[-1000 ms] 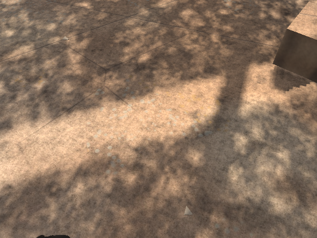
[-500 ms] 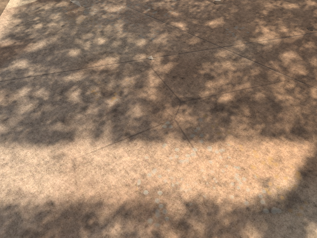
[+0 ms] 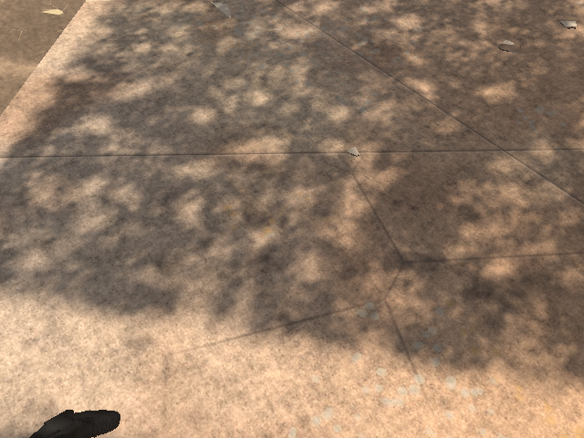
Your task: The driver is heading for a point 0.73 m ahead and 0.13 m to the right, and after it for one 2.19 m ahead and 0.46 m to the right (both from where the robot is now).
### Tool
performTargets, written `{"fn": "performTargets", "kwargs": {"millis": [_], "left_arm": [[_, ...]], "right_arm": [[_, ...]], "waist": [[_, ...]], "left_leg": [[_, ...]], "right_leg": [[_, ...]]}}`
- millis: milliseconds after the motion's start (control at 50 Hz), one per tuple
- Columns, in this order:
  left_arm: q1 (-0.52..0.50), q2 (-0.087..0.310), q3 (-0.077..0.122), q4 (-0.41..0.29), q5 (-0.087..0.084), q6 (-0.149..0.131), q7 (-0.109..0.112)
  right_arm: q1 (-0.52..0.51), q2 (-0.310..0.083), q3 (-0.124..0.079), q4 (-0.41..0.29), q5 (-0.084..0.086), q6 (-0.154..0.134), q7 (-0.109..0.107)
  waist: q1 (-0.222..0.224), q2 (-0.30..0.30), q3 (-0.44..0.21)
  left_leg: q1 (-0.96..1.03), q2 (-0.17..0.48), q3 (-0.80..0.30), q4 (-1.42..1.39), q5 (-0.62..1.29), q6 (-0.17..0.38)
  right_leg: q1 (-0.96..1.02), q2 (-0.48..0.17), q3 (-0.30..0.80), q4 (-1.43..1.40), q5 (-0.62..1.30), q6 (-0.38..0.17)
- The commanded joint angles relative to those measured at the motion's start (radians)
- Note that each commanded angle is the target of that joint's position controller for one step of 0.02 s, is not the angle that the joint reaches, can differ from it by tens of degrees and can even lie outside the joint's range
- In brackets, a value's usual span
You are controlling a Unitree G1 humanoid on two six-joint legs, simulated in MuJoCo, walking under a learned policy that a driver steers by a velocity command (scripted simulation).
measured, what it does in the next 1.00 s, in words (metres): walks ahead: right foot, then left foot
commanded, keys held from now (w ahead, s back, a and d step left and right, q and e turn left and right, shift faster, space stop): w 0.50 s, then w+e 0.48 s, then e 0.02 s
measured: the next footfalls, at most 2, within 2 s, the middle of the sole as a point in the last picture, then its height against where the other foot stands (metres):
right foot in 0.14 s outside the picture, level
left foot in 0.66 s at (222, 409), level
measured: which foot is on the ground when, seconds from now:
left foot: down 0.00-0.16, up 0.18-0.64, down 0.66-1.00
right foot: up 0.00-0.12, down 0.14-0.66, up 0.68-1.00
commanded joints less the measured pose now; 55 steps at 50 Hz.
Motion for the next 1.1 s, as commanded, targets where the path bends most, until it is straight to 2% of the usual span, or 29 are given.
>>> {"fn": "performTargets", "kwargs": {"millis": [20,100,120,140,160,180,200,220,240,260,300,340,440,520,580,620,640,660,680,700,720,740,760,780,820,900,1000,1060,1100], "left_arm": [[-0.093,0.064,0.009,-0.077,-0.012,-0.022,-0.016],[-0.064,0.105,0.023,-0.079,-0.011,-0.038,-0.028],[-0.01,0.114,0.03,-0.065,-0.009,-0.041,-0.026],[0.088,0.143,0.046,-0.039,-0.001,-0.045,-0.02],[0.238,0.191,0.058,-0.022,0.012,-0.047,-0.015],[0.349,0.274,0.083,0.024,0.013,-0.035,-0.021],[0.362,0.184,0.061,0.032,-0.02,-0.032,-0.03],[0.307,0.13,0.044,0.022,-0.023,-0.028,-0.027],[0.25,0.115,0.035,0.01,-0.009,-0.02,-0.024],[0.217,0.097,0.028,0.013,-0.002,-0.015,-0.023],[0.199,0.071,0.016,0.017,0.005,-0.019,-0.019],[0.215,0.085,0.018,0.032,-0.008,-0.022,-0.016],[0.257,0.138,0.03,0.066,-0.019,-0.009,-0.004],[0.336,0.145,0.028,0.107,-0.029,0.005,-0.002],[0.365,0.157,0.031,0.128,-0.035,0.024,0.004],[0.35,0.18,0.04,0.13,-0.035,0.034,0.011],[0.331,0.18,0.038,0.126,-0.036,0.037,0.013],[0.324,0.148,0.026,0.116,-0.026,0.034,0.013],[0.322,0.068,-0.002,0.08,0.008,0.029,0.014],[0.46,0.003,-0.019,0.072,-0.027,0.012,0.01],[0.396,0.119,0.009,0.088,-0.05,0.01,0.011],[0.311,0.147,0.022,0.067,-0.055,0.01,0.01],[0.279,0.129,0.022,0.065,-0.046,0.015,0.014],[0.266,0.116,0.026,0.062,-0.036,0.023,0.014],[0.291,0.073,0.024,0.065,-0.04,0.046,0.01],[0.222,0.047,0.023,0.024,-0.031,0.068,0.007],[0.07,0.024,0.008,-0.028,-0.024,0.056,-0.026],[0.008,0.032,0.011,-0.075,-0.014,0.056,-0.046],[0.034,0.064,0.026,-0.09,-0.012,0.061,-0.055]], "right_arm": [[0.025,-0.164,-0.044,-0.04,0.005,-0.011,-0.01],[0.045,-0.157,-0.043,-0.016,-0.001,-0.004,-0.011],[0.032,-0.154,-0.042,-0.016,-0.001,-0.001,-0.01],[0.027,-0.128,-0.032,-0.021,-0.005,0.0,-0.008],[0.031,-0.089,-0.013,-0.04,-0.018,0.0,-0.007],[0.177,-0.027,0.004,-0.045,0.009,-0.013,-0.008],[0.155,-0.099,-0.003,-0.032,0.016,-0.02,-0.009],[0.039,-0.153,-0.017,-0.048,0.02,-0.022,-0.007],[-0.037,-0.146,-0.014,-0.067,0.008,-0.024,-0.008],[-0.081,-0.134,-0.015,-0.082,-0.007,-0.03,-0.005],[-0.061,-0.106,-0.015,-0.076,-0.008,-0.029,0.002],[-0.058,-0.075,-0.007,-0.075,-0.007,-0.024,0.004],[-0.209,-0.035,0.013,-0.113,-0.012,-0.031,0.011],[-0.332,-0.033,0.016,-0.142,-0.002,-0.041,0.026],[-0.378,-0.052,0.009,-0.166,0.002,-0.054,0.041],[-0.322,-0.084,-0.004,-0.153,0.0,-0.063,0.042],[-0.227,-0.112,-0.02,-0.126,-0.004,-0.065,0.037],[-0.08,-0.162,-0.043,-0.09,-0.015,-0.065,0.026],[0.1,-0.242,-0.062,-0.07,-0.03,-0.058,0.011],[0.104,-0.264,-0.062,-0.053,-0.033,-0.048,0.02],[0.071,-0.162,-0.039,-0.06,-0.022,-0.045,0.021],[0.015,-0.12,-0.025,-0.057,-0.013,-0.047,0.019],[-0.046,-0.099,-0.017,-0.055,-0.018,-0.05,0.021],[-0.089,-0.074,-0.011,-0.05,-0.022,-0.054,0.025],[-0.129,-0.064,-0.014,-0.034,-0.03,-0.068,0.024],[-0.125,-0.099,-0.03,0.007,-0.032,-0.08,0.012],[-0.102,-0.144,-0.041,0.038,-0.025,-0.063,-0.004],[-0.074,-0.173,-0.049,0.058,-0.01,-0.037,-0.015],[-0.085,-0.198,-0.057,0.057,0.008,-0.02,-0.023]], "waist": [[-0.016,0.124,-0.031],[0.008,0.157,-0.02],[0.042,0.165,-0.034],[0.089,0.15,-0.097],[0.151,0.062,-0.241],[0.108,-0.258,-0.357],[0.135,-0.215,-0.313],[0.154,-0.108,-0.174],[0.138,-0.03,-0.109],[0.12,-0.012,-0.049],[0.082,-0.058,-0.049],[0.074,-0.065,-0.051],[0.114,-0.038,-0.019],[0.159,-0.033,0.009],[0.148,-0.04,0.027],[0.1,-0.055,0.0],[0.042,-0.049,-0.054],[-0.027,-0.032,-0.165],[-0.086,0.123,-0.338],[-0.011,0.389,-0.444],[-0.04,0.243,-0.322],[-0.034,0.189,-0.191],[-0.001,0.126,-0.131],[0.025,0.128,-0.081],[0.065,0.149,-0.056],[0.074,0.098,-0.009],[0.027,0.068,0.04],[0.014,0.082,0.036],[0.044,0.115,-0.005]], "left_leg": [[-0.073,0.225,-0.154,-0.088,0.136,0.135],[0.052,0.287,-0.231,0.007,0.195,0.111],[0.059,0.275,-0.226,0.056,0.276,0.097],[0.047,0.222,-0.192,0.179,0.384,0.072],[-0.063,0.162,-0.127,0.442,0.272,0.035],[-0.43,0.004,-0.015,0.792,-0.174,-0.049],[-0.586,0.033,-0.076,0.92,-0.341,-0.055],[-0.639,0.077,-0.074,0.955,-0.26,-0.05],[-0.617,0.121,-0.025,0.929,-0.188,-0.048],[-0.607,0.152,-0.006,0.865,-0.135,-0.051],[-0.521,0.191,0.013,0.778,-0.079,-0.056],[-0.512,0.202,0.039,0.704,-0.07,-0.07],[-0.51,0.204,0.079,0.405,0.164,-0.096],[-0.438,0.167,0.105,0.245,0.284,-0.097],[-0.423,0.146,0.09,0.169,0.227,-0.077],[-0.317,0.128,0.095,0.127,0.175,-0.055],[-0.166,0.112,0.113,0.089,0.179,-0.033],[0.079,0.158,0.083,0.117,0.201,0.003],[0.374,0.38,-0.144,0.157,0.224,0.06],[0.56,0.547,-0.549,0.026,-0.006,0.193],[0.463,0.504,-0.516,-0.028,-0.144,0.16],[0.338,0.47,-0.359,-0.049,-0.121,0.124],[0.217,0.427,-0.261,-0.081,-0.032,0.107],[0.129,0.393,-0.178,-0.116,0.038,0.101],[0.028,0.368,-0.068,-0.176,0.124,0.1],[0.01,0.375,0.074,-0.223,0.256,0.116],[0.038,0.349,0.241,-0.222,0.346,0.084],[0.106,0.362,0.294,-0.132,0.559,0.057],[0.161,0.372,0.307,-0.028,0.73,0.032]], "right_leg": [[0.147,0.053,-0.045,-0.109,0.115,-0.006],[0.17,0.054,-0.044,-0.168,-0.025,-0.067],[0.241,0.067,-0.068,-0.199,-0.047,-0.09],[0.389,0.062,-0.071,-0.214,-0.041,-0.124],[0.637,-0.08,0.079,-0.186,-0.035,-0.188],[0.968,-0.275,0.53,-0.274,-0.26,-0.357],[0.976,-0.304,0.694,-0.369,-0.505,-0.358],[0.863,-0.272,0.562,-0.384,-0.522,-0.317],[0.748,-0.229,0.439,-0.393,-0.426,-0.29],[0.65,-0.195,0.362,-0.416,-0.316,-0.292],[0.571,-0.14,0.259,-0.45,-0.168,-0.28],[0.547,-0.134,0.198,-0.477,-0.078,-0.296],[0.538,-0.108,0.063,-0.522,0.028,-0.283],[0.548,-0.107,0.027,-0.502,0.04,-0.264],[0.612,-0.144,0.075,-0.448,0.06,-0.251],[0.629,-0.155,0.095,-0.379,0.139,-0.23],[0.604,-0.123,0.07,-0.28,0.252,-0.208],[0.507,-0.067,0.034,-0.094,0.238,-0.175],[0.3,0.025,-0.024,0.236,-0.107,-0.131],[-0.001,0.124,-0.011,0.498,-0.61,-0.095],[-0.092,0.064,0.045,0.595,-0.571,-0.092],[-0.123,0.028,0.025,0.596,-0.473,-0.094],[-0.083,-0.007,0.01,0.57,-0.396,-0.087],[-0.054,-0.03,0.01,0.527,-0.345,-0.081],[0.021,-0.055,0.007,0.499,-0.29,-0.07],[-0.046,-0.065,0.017,0.391,-0.166,-0.048],[-0.004,-0.04,-0.063,0.101,0.043,-0.064],[0.037,-0.005,-0.123,0.0,0.02,-0.083],[0.097,0.036,-0.154,-0.028,-0.064,-0.113]]}}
